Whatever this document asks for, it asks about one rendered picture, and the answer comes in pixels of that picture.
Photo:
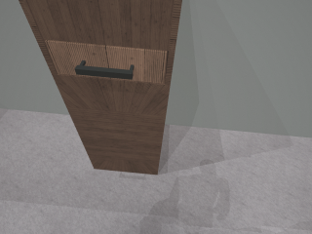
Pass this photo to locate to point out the handle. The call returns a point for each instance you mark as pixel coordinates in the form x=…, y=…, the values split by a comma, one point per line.
x=83, y=69

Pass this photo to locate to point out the drawer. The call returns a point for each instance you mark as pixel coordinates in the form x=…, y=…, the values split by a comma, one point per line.
x=149, y=65

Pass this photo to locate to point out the cabinet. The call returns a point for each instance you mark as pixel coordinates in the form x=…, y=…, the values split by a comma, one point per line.
x=120, y=122

